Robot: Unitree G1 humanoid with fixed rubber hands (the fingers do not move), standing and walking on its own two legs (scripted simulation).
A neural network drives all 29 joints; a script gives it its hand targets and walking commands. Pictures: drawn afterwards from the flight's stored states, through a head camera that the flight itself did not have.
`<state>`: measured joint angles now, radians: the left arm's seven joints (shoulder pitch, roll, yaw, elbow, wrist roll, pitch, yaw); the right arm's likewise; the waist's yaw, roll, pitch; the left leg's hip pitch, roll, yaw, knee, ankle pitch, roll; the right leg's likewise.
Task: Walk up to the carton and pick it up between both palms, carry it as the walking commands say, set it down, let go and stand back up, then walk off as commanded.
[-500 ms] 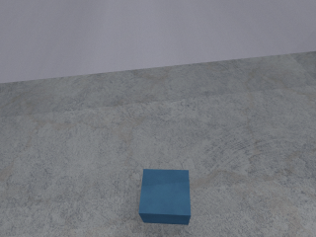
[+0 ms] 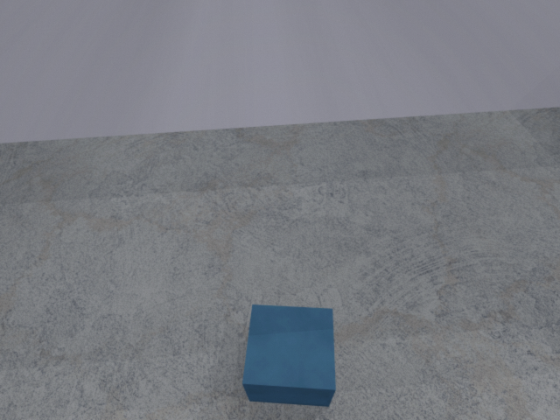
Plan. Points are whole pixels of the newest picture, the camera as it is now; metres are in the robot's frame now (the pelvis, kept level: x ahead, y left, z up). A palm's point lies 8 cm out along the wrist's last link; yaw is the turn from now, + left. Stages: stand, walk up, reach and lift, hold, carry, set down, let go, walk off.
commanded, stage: stand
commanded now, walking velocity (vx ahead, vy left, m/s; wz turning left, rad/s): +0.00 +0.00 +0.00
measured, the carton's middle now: (290, 355) +0.41 +0.01 -0.67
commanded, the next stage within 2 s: reach and lift in 0.24 s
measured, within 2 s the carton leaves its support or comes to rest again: neither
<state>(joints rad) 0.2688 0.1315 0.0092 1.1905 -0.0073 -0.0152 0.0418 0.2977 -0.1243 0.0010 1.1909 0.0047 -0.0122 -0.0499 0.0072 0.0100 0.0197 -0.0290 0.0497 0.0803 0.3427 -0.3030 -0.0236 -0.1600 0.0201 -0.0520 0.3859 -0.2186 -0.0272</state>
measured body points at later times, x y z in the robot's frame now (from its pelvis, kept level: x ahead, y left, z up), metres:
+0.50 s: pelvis -0.03 +0.01 -0.02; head +0.04 +0.01 +0.42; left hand +0.15 +0.25 -0.14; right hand +0.16 -0.21 -0.15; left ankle -0.08 +0.13 -0.74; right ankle -0.01 -0.10 -0.74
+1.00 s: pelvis -0.11 +0.01 -0.08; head +0.04 +0.01 +0.35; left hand +0.18 +0.23 -0.19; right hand +0.16 -0.22 -0.19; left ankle -0.08 +0.13 -0.74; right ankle -0.01 -0.11 -0.74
